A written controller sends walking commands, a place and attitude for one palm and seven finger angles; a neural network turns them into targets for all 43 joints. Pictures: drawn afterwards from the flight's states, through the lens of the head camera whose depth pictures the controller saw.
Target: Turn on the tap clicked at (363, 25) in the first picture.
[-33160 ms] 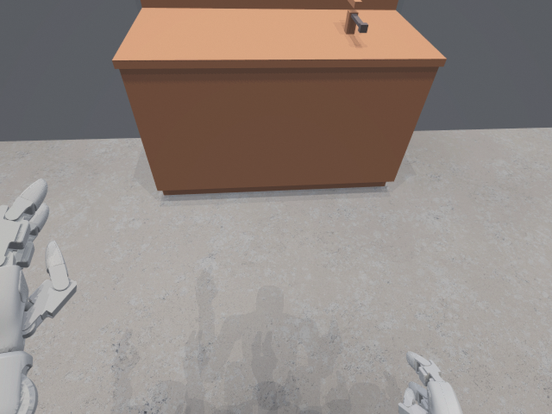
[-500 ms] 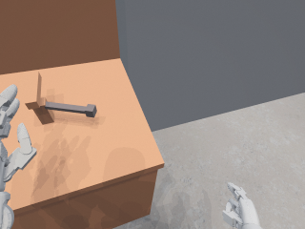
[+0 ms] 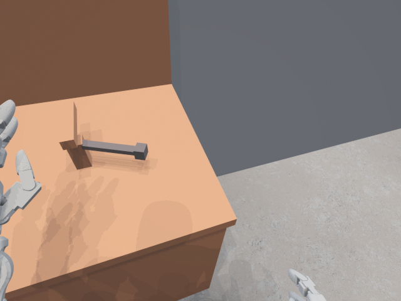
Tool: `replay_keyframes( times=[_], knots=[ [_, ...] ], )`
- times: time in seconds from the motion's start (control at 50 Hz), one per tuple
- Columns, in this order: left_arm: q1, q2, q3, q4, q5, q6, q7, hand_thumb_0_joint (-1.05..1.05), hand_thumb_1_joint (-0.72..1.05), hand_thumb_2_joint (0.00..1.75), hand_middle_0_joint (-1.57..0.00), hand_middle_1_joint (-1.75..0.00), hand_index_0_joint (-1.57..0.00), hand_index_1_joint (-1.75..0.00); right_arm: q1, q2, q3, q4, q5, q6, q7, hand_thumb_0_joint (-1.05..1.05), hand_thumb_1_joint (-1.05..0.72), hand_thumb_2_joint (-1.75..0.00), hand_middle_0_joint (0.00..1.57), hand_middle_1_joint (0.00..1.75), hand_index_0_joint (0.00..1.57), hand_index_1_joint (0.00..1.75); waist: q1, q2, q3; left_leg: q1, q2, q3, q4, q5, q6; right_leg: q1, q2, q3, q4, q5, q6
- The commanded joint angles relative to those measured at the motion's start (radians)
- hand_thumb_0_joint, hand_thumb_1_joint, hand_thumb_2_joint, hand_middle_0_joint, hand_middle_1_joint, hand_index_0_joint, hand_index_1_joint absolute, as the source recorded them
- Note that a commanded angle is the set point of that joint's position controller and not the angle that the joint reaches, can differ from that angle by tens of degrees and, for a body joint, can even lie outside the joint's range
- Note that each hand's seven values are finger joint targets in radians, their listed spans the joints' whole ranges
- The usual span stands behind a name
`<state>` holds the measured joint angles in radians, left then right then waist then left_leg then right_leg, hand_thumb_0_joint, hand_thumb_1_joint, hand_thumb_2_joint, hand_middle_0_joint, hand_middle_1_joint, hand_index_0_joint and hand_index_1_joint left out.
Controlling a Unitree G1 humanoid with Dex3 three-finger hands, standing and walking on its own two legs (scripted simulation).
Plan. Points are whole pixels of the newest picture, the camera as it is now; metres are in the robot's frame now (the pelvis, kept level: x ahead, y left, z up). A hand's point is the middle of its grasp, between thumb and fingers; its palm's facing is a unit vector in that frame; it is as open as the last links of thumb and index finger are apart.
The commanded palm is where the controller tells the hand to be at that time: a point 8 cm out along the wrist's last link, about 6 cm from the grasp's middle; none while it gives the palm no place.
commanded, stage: come to a stop and stand still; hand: left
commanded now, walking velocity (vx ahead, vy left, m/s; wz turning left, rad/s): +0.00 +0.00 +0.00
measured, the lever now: (141, 151) +0.41 +0.19 +0.05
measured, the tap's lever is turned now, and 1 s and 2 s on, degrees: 64 64 64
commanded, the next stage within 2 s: look again from close up in 0.60 s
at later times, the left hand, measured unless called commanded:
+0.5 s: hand (70, 162) +0.27 +0.24 +0.17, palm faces +0.40 -0.84 -0.37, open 7.4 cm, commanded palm +0.21 +0.27 +0.19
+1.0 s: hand (75, 171) +0.26 +0.23 +0.16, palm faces +0.41 -0.84 -0.35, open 7.4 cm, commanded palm +0.20 +0.27 +0.19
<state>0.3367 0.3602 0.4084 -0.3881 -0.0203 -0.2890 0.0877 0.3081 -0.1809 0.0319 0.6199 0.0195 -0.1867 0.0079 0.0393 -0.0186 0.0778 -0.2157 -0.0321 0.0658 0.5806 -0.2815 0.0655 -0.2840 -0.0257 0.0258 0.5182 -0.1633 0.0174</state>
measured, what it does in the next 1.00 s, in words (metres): stands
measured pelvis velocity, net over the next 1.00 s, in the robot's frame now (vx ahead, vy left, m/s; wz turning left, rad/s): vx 0.05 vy -0.02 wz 0.01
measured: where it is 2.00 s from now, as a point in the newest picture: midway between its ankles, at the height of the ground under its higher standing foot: outside the picture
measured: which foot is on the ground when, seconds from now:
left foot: down 0.00-1.00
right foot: down 0.00-1.00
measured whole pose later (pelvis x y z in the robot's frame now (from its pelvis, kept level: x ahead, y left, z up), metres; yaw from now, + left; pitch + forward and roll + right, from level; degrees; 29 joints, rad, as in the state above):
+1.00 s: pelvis +0.05 -0.02 +0.01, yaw +1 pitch -2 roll -1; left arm 0.43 0.33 0.34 -0.43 -0.04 -0.20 0.11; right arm 0.23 -0.20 0.00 0.58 0.01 -0.10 -0.04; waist 0.02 -0.01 0.05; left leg -0.16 -0.01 0.04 0.47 -0.28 0.04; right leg -0.23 0.00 0.01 0.41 -0.16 0.01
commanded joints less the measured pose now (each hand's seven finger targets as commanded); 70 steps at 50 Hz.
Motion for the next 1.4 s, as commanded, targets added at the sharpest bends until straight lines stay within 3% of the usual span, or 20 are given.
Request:
replay_keyframes(
  times=[0.0, 0.1, 0.12, 0.22, 0.38, 0.48, 0.52, 0.7, 0.84, 0.96, 1.02, 1.2, 1.3, 1.38],
  knots=[
    [-0.124, 0.106, 0.003, -0.164, 0.005, -0.051, 0.005, 0.0, 0.9, 0.9, -0.2, -0.3, -0.2, -0.3, -0.128, -0.134, -0.065, -0.159, 0.005, -0.078, -0.013, 0.0, -0.9, -0.9, 0.2, 0.3, 0.2, 0.3, -0.012, 0.06, -0.038, -0.205, 0.126, -0.133, -0.293, -0.251, -0.027, 0.128, 0.004, 0.047, -0.071, -0.141, -0.032],
    [-0.149, 0.127, 0.023, -0.186, 0.01, -0.052, 0.012, 0.0, 0.9, 0.9, -0.2, -0.3, -0.2, -0.3, -0.14, -0.136, -0.071, -0.166, -0.003, -0.063, -0.022, 0.0, -0.9, -0.9, 0.2, 0.3, 0.2, 0.3, -0.013, 0.029, -0.074, -0.134, 0.107, -0.122, -0.257, -0.109, -0.034, 0.139, -0.011, 0.066, -0.111, -0.064, -0.039],
    [-0.159, 0.157, 0.045, -0.219, 0.01, -0.051, 0.014, 0.0, 0.9, 0.9, -0.2, -0.3, -0.2, -0.3, -0.155, -0.132, -0.069, -0.165, -0.002, -0.06, -0.022, 0.0, -0.9, -0.9, 0.2, 0.3, 0.2, 0.3, -0.012, 0.064, -0.084, -0.107, 0.104, -0.111, -0.256, -0.076, -0.042, 0.132, -0.009, 0.064, -0.112, -0.041, -0.04],
    [-0.061, 0.172, 0.078, -0.292, -0.008, -0.048, 0.022, 0.0, 0.9, 0.9, -0.2, -0.3, -0.2, -0.3, -0.164, -0.127, -0.074, -0.182, -0.007, -0.044, -0.022, 0.0, -0.9, -0.9, 0.2, 0.3, 0.2, 0.3, -0.012, 0.085, -0.189, -0.022, 0.099, -0.098, -0.196, 0.183, -0.063, 0.211, -0.025, 0.042, -0.081, 0.181, -0.048],
    [0.018, 0.146, 0.06, -0.289, -0.025, -0.026, 0.023, 0.0, 0.9, 0.9, -0.2, -0.3, -0.2, -0.3, -0.16, -0.137, -0.084, -0.194, -0.003, -0.005, -0.03, 0.0, -0.9, -0.9, 0.2, 0.3, 0.2, 0.3, -0.021, 0.098, -0.21, 0.036, 0.119, -0.094, -0.171, 0.373, -0.084, 0.208, -0.032, 0.029, -0.056, 0.309, -0.049],
    [0.023, 0.144, 0.055, -0.262, -0.027, -0.005, 0.029, 0.0, 0.9, 0.9, -0.2, -0.3, -0.2, -0.3, -0.165, -0.139, -0.085, -0.198, -0.002, 0.014, -0.039, 0.0, -0.9, -0.9, 0.2, 0.3, 0.2, 0.3, -0.022, 0.05, -0.203, 0.029, 0.122, -0.098, -0.171, 0.355, -0.08, 0.212, -0.043, 0.029, -0.066, 0.311, -0.048],
    [0.007, 0.151, 0.053, -0.294, -0.026, 0.0, 0.033, 0.0, 0.9, 0.9, -0.2, -0.3, -0.2, -0.3, -0.18, -0.135, -0.082, -0.197, 0.0, 0.017, -0.044, 0.0, -0.9, -0.9, 0.2, 0.3, 0.2, 0.3, -0.023, 0.078, -0.196, 0.044, 0.118, -0.092, -0.176, 0.34, -0.081, 0.194, -0.043, 0.036, -0.071, 0.29, -0.049],
    [0.021, 0.154, 0.058, -0.282, -0.026, 0.013, 0.041, 0.0, 0.9, 0.9, -0.2, -0.3, -0.2, -0.3, -0.175, -0.137, -0.081, -0.199, -0.005, 0.026, -0.052, 0.0, -0.9, -0.9, 0.2, 0.3, 0.2, 0.3, -0.02, 0.069, -0.186, 0.004, 0.122, -0.106, -0.2, 0.223, -0.057, 0.21, -0.053, 0.048, -0.099, 0.212, -0.049],
    [0.032, 0.135, 0.041, -0.242, -0.027, 0.027, 0.04, 0.0, 0.9, 0.9, -0.2, -0.3, -0.2, -0.3, -0.173, -0.138, -0.079, -0.194, -0.005, 0.033, -0.058, 0.0, -0.9, -0.9, 0.2, 0.3, 0.2, 0.3, -0.023, 0.031, -0.16, -0.016, 0.119, -0.108, -0.216, 0.131, -0.043, 0.185, -0.054, 0.063, -0.139, 0.123, -0.045],
    [-0.003, 0.14, 0.032, -0.268, -0.02, 0.029, 0.045, 0.0, 0.9, 0.9, -0.2, -0.3, -0.2, -0.3, -0.178, -0.14, -0.081, -0.196, -0.004, 0.03, -0.061, 0.0, -0.9, -0.9, 0.2, 0.3, 0.2, 0.3, -0.02, 0.068, -0.14, -0.025, 0.122, -0.115, -0.238, 0.08, -0.035, 0.171, -0.051, 0.071, -0.153, 0.064, -0.045],
    [0.007, 0.159, 0.052, -0.276, -0.018, 0.03, 0.05, 0.0, 0.9, 0.9, -0.2, -0.3, -0.2, -0.3, -0.178, -0.14, -0.084, -0.193, -0.001, 0.03, -0.061, 0.0, -0.9, -0.9, 0.2, 0.3, 0.2, 0.3, -0.02, 0.049, -0.152, -0.025, 0.122, -0.118, -0.236, 0.094, -0.037, 0.185, -0.052, 0.068, -0.15, 0.075, -0.046],
    [0.026, 0.135, 0.045, -0.292, -0.028, 0.02, 0.052, 0.0, 0.9, 0.9, -0.2, -0.3, -0.2, -0.3, -0.173, -0.136, -0.088, -0.215, -0.002, 0.035, -0.054, 0.0, -0.9, -0.9, 0.2, 0.3, 0.2, 0.3, -0.017, 0.098, -0.159, -0.033, 0.187, -0.135, -0.222, 0.261, -0.051, 0.189, -0.052, 0.057, -0.063, 0.22, -0.035],
    [0.043, 0.147, 0.068, -0.31, -0.032, 0.013, 0.051, 0.0, 0.9, 0.9, -0.2, -0.3, -0.2, -0.3, -0.174, -0.133, -0.09, -0.221, -0.006, 0.039, -0.048, 0.0, -0.9, -0.9, 0.2, 0.3, 0.2, 0.3, -0.013, 0.095, -0.161, -0.099, 0.222, -0.152, -0.196, 0.229, -0.034, 0.171, -0.057, 0.063, -0.01, 0.205, -0.038],
    [0.043, 0.155, 0.081, -0.343, -0.038, 0.001, 0.05, 0.0, 0.9, 0.9, -0.2, -0.3, -0.2, -0.3, -0.174, -0.129, -0.092, -0.222, -0.009, 0.036, -0.048, 0.0, -0.9, -0.9, 0.2, 0.3, 0.2, 0.3, -0.015, 0.084, -0.167, -0.145, 0.215, -0.151, -0.141, 0.132, -0.028, 0.128, -0.077, 0.101, -0.002, 0.19, -0.058]
  ],
)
